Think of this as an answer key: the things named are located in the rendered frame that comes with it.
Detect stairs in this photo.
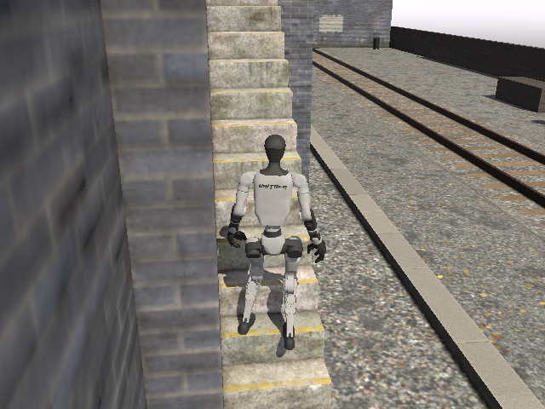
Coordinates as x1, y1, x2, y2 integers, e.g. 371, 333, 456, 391
206, 0, 332, 409

